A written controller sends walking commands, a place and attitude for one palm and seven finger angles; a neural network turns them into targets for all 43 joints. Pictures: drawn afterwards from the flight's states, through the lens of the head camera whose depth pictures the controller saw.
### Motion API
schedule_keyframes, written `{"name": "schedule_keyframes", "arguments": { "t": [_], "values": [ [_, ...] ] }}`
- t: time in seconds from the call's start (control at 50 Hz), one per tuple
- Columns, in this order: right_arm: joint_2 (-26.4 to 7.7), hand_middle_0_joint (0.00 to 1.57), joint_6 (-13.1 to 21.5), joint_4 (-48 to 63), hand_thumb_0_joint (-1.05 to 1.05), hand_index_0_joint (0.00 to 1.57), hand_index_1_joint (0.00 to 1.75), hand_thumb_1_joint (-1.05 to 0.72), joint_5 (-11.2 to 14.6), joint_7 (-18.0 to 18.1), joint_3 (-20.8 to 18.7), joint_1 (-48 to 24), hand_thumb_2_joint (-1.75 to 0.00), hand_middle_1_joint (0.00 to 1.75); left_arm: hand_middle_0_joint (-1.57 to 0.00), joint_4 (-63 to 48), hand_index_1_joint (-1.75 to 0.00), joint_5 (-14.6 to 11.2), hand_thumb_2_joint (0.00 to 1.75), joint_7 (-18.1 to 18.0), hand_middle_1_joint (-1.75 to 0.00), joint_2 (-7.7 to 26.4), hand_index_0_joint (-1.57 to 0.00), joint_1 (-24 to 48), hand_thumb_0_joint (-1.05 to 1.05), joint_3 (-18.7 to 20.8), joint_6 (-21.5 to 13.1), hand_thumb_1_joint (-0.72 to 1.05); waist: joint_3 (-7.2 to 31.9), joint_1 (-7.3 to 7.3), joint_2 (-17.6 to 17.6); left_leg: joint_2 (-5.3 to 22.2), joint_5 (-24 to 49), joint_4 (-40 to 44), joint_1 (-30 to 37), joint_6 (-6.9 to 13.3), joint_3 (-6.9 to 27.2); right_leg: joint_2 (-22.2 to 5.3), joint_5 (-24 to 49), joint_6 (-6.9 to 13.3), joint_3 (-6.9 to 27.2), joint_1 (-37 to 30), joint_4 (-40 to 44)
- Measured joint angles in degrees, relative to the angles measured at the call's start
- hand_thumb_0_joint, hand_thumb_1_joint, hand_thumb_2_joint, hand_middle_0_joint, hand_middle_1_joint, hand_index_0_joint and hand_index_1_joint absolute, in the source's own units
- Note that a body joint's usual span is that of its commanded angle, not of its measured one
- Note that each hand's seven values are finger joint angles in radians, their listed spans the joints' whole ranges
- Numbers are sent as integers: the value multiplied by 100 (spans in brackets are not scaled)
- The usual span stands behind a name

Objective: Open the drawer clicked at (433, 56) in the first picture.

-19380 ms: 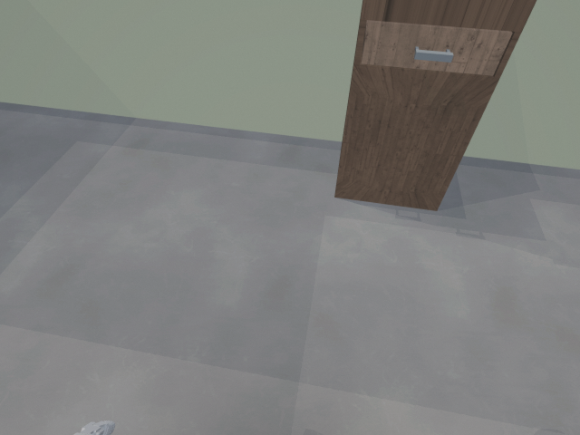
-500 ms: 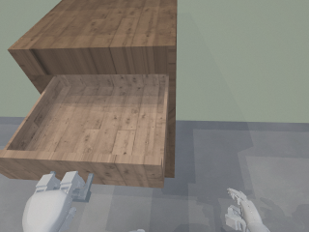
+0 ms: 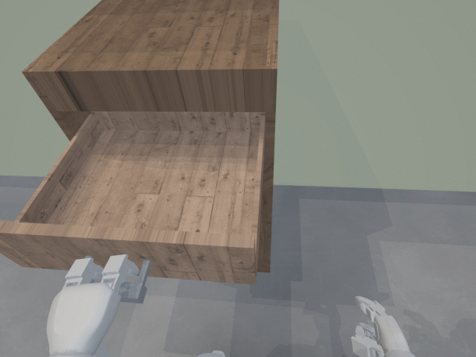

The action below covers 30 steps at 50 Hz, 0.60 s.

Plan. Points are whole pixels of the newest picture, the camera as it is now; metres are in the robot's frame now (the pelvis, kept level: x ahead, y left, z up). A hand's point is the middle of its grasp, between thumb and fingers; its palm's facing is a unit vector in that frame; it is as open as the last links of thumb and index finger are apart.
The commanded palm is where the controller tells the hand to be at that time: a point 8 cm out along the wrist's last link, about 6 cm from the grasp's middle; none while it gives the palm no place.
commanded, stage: lift the hand off the handle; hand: left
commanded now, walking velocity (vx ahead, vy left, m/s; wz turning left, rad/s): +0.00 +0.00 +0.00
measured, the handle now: (111, 277) +0.23 +0.24 +0.04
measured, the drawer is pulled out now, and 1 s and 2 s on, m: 0.30 0.30 0.30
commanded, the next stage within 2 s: draw the hand back to the body in 1.38 s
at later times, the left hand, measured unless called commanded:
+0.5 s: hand (99, 302) +0.18 +0.23 +0.05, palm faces +0.01 -0.12 -0.99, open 13.3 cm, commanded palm +0.17 +0.23 +0.13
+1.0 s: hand (70, 274) +0.19 +0.24 +0.13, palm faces +0.10 -0.13 -0.99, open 13.4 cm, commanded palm +0.16 +0.23 +0.20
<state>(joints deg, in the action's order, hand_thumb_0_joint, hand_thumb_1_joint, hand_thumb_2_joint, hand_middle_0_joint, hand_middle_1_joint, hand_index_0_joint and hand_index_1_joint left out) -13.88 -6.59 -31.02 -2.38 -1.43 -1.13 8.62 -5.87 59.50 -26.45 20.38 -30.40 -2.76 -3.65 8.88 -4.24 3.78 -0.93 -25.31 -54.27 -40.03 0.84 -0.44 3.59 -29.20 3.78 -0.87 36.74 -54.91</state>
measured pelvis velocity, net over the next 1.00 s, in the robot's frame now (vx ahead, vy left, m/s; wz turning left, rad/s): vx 0.02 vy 0.02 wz -0.01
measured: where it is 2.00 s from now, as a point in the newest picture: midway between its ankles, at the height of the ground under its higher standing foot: outside the picture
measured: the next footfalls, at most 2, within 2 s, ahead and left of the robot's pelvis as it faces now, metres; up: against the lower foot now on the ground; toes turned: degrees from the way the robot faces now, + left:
none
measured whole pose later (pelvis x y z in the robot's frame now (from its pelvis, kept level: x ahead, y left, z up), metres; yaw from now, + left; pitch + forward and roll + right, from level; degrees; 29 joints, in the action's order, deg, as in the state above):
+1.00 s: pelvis +0.02 +0.02 +0.04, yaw -1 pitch +4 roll +0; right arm -14.1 -5.6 -30.3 -0.1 -1.3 0.3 7.9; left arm -25.6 51.0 -12.6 26.6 -33.1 -0.5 -0.1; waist 6.0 -6.3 6.4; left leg -1.2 -20.7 -39.9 -23.3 2.0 -1.1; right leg 3.3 -23.1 2.3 0.7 19.4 -38.4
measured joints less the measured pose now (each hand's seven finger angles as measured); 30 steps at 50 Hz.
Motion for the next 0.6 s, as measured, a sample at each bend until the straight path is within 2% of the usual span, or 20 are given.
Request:
{"name": "schedule_keyframes", "arguments": {
  "t": [0.12, 0.34, 0.6],
  "values": [
    [43, 20, -2, -41, 1, 20, 30, -90, 38, 54, 19, -7, -89, 30, -30, 110, -121, -20, 30, 19, -121, 13, -32, 160, 0, -50, 58, -48, -17, 15, 9, 6, 33, 39, 34, 0, 16, 7, 41, -2, -13, -45, 59],
    [66, 20, 64, -7, 1, 20, 30, -90, 69, 97, 58, -27, -89, 30, -32, -197, -123, -233, 30, 392, -120, 155, -38, 112, 0, -95, 173, -48, -98, 44, 94, 14, 137, 355, 449, 21, -6, 15, 177, -25, 30, -461, 406],
    [26, 20, 160, -16, 1, 20, 30, -90, 112, 109, 74, -67, -89, 30, -32, -623, -123, -431, 30, 831, -120, 374, -44, 24, 0, -95, 177, -49, -246, -45, 115, 1, 277, 812, 986, 49, -20, 3, 348, -62, 74, -1009, 905]
  ]
}}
